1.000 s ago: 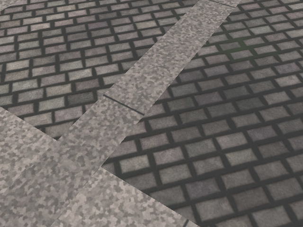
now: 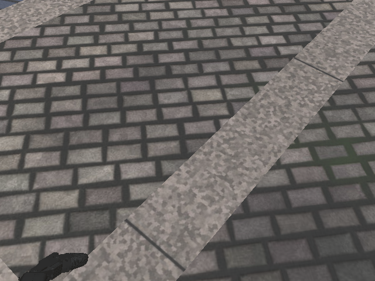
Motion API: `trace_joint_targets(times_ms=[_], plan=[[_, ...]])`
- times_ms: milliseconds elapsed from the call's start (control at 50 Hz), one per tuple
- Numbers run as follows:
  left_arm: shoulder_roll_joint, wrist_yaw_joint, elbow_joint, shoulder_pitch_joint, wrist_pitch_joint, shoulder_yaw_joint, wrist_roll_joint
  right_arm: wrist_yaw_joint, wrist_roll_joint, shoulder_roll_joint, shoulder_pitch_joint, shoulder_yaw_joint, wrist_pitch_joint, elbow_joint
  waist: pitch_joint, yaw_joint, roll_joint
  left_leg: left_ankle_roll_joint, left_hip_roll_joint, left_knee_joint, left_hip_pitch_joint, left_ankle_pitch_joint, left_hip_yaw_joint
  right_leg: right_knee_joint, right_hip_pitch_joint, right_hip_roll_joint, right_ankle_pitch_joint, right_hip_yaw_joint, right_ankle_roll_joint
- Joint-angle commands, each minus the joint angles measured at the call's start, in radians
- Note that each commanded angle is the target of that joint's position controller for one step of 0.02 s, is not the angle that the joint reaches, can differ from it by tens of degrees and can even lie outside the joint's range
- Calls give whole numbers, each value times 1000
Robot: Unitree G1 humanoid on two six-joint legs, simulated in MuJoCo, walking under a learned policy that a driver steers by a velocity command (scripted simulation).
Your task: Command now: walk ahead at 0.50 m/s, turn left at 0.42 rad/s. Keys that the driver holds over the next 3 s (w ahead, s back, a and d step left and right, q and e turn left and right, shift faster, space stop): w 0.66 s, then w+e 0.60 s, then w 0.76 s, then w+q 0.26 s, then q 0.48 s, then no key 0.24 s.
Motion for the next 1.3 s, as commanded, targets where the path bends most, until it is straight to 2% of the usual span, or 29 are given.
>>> trace_joint_targets(times_ms=[20,80,100,120,140,160,200,240,360,520,580,600,620,640,660,700,740,840,940,1020,1080,1120,1140,1160,1180,1200,1220,1240,1300], plan=[[104,-12,-78,-68,-29,33,-7,-10,-2,-147,38,-40,-3,-37,-46,9,133,125,256,-30,-1,223,-208,-67,140,35,-1,-31,-26],[146,-6,-44,94,-41,61,5,-4,-13,-114,14,-30,-2,-45,-116,101,141,77,209,154,4,404,-184,-127,391,18,-56,-49,-111],[198,2,-31,244,-42,75,17,-1,-28,-73,10,-11,-6,-66,-250,166,51,42,153,412,-108,283,-113,-97,636,-133,-51,103,-182],[278,-4,22,347,-28,100,18,0,0,-15,165,8,-18,-67,-361,122,-271,-32,7,744,-465,-166,11,-160,956,-333,-243,536,-364],[195,-11,25,366,-24,83,-14,-1,8,-93,147,-1,-24,-53,-307,150,-217,-39,55,875,-615,-281,-22,-240,944,-362,-485,688,-365],[140,-8,20,319,-20,67,-16,0,7,-147,24,-16,-25,-69,-164,174,-105,-39,92,914,-660,-193,-22,-259,827,-319,-499,555,-322],[106,-9,16,236,-8,49,2,2,-22,-122,-103,-14,-30,-106,-31,141,0,-40,156,829,-633,-75,40,-301,617,-231,-287,349,-287],[89,-10,23,213,-11,41,6,10,-18,-95,-78,-12,-30,-105,-28,97,-68,-50,196,745,-552,-33,63,-335,530,-186,-146,258,-282],[155,-2,75,247,-3,56,-15,19,-26,-27,-203,16,-31,-128,-17,119,-47,-79,212,410,-510,163,129,-397,477,-158,22,80,-284],[189,3,152,344,28,61,-32,47,-9,-55,-377,8,-49,-183,22,157,-60,-37,161,143,-419,241,155,-334,588,-203,44,48,-234],[189,11,156,321,41,58,-31,39,-20,-124,-165,-30,-51,-124,-103,33,-44,25,113,74,-83,222,202,-81,566,-144,346,-23,-182],[147,14,132,307,37,38,-11,27,-30,-190,17,-52,-48,-91,-242,-44,25,88,256,112,201,255,53,185,400,-95,191,-69,-142],[44,11,110,419,18,4,-7,26,-34,-278,90,-71,-38,-73,-364,-10,278,242,488,45,535,75,-384,558,-1,67,-351,-118,-69],[113,6,124,384,1,19,-19,28,-20,-192,112,-49,-33,-68,-376,-39,253,248,501,-56,526,-57,-544,690,-127,54,-594,1,-73],[167,0,97,300,-8,37,-41,28,-16,-158,46,-33,-34,-71,-227,-27,191,208,469,-77,409,-69,-411,725,-195,2,-526,-3,-82],[145,3,85,222,-1,35,-27,32,-31,-105,-70,-16,-37,-79,-78,26,83,170,398,-138,153,74,-205,638,-139,-67,-380,-34,-79],[116,3,101,264,24,36,-27,35,-39,-79,-116,-13,-54,-70,-55,80,134,161,364,-197,19,180,-98,584,-29,-100,-319,-17,-68],[77,8,82,196,52,34,-24,22,-45,-112,-94,-29,-76,-13,-7,83,82,151,360,-261,-9,331,92,430,-87,-86,-121,20,-42],[49,-18,35,46,43,23,-22,7,-34,-137,-56,-32,-69,26,37,24,68,103,343,-279,37,352,233,171,-55,-62,83,-52,-62],[45,-42,-28,-56,44,18,-24,2,-20,-158,5,-40,-42,69,70,-8,60,87,389,-228,191,410,271,73,-111,-49,7,-92,-96],[70,-57,-60,-44,48,31,-23,-8,-12,-188,-9,-49,-17,71,31,28,96,55,402,-92,260,761,314,50,-27,7,-147,-168,-142],[129,-55,-29,132,54,67,-23,-21,-12,-208,-30,-54,1,62,-84,135,116,20,373,176,231,1034,357,21,227,90,-192,-221,-191],[192,-40,12,302,58,101,-25,-28,-15,-197,-33,-47,0,51,-172,218,77,-18,333,415,67,916,372,-26,513,87,-137,-157,-236],[313,-20,24,385,63,131,-27,-19,-45,-92,32,-10,-22,-1,-280,186,-146,-81,199,801,-371,274,368,-42,908,-170,-194,304,-389],[295,-21,-1,384,53,116,-29,-1,-43,-72,19,7,-64,-15,-423,174,-170,-95,59,994,-581,-306,145,-213,1050,-311,-273,743,-505],[222,-22,3,368,46,94,-19,15,0,-144,-88,-14,-89,-40,-332,210,-94,-73,127,1022,-685,-242,62,-240,1002,-275,-285,609,-440],[189,-20,2,319,42,84,-21,18,9,-139,-134,-9,-103,-58,-211,184,-48,-55,170,951,-690,-154,79,-244,857,-233,-229,462,-397],[166,-19,-9,251,42,76,-22,11,-12,-131,-143,-10,-106,-52,-133,137,22,-58,206,852,-640,-96,88,-257,702,-189,-139,360,-364],[124,-11,-39,160,37,61,-4,9,-35,-124,-83,-20,-71,-36,-83,57,-23,-96,244,733,-483,-22,102,-321,464,-143,69,240,-366]])
Next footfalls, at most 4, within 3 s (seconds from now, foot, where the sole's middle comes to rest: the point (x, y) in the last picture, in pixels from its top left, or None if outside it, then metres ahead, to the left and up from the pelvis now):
0.08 right None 0.23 -0.13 -0.78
0.60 left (139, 279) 0.48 0.14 -0.78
1.14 right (201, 198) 0.77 -0.11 -0.78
1.64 left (163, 135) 1.10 0.03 -0.78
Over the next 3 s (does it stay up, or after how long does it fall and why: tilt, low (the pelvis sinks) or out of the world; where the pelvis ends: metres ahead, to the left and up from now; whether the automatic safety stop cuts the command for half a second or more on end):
stays up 1.42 -0.16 -0.01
